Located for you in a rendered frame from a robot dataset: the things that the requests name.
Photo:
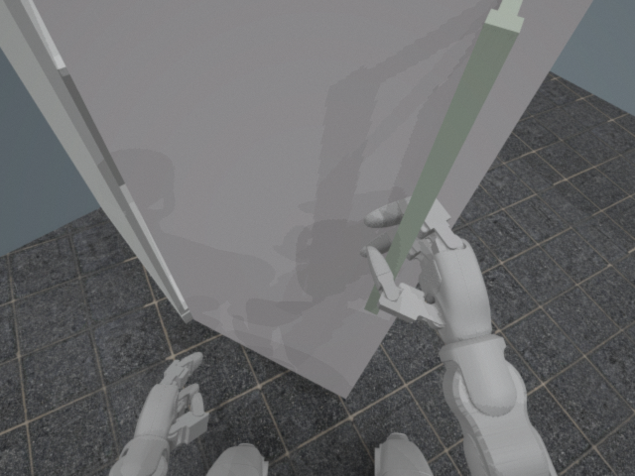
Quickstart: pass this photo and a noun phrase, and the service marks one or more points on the robot thigh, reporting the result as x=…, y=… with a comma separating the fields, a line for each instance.
x=239, y=461
x=398, y=457

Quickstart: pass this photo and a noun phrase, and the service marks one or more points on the robot left forearm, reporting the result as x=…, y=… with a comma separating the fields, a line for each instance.
x=146, y=455

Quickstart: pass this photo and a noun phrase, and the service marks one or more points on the robot left thigh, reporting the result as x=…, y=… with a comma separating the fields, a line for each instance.
x=239, y=461

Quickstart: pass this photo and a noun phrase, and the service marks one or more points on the robot left hand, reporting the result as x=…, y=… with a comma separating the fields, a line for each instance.
x=163, y=413

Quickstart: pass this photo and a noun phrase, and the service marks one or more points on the robot right forearm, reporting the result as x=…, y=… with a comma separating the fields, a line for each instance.
x=489, y=398

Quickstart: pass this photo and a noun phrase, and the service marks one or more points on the fridge door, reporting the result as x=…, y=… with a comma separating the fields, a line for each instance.
x=254, y=136

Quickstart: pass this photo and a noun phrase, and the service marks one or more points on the handle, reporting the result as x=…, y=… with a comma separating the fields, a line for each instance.
x=495, y=41

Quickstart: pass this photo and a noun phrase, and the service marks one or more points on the robot right thigh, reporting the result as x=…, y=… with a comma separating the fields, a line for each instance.
x=398, y=457

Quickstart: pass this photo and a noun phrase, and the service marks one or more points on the robot right hand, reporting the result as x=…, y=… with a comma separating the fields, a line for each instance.
x=450, y=273

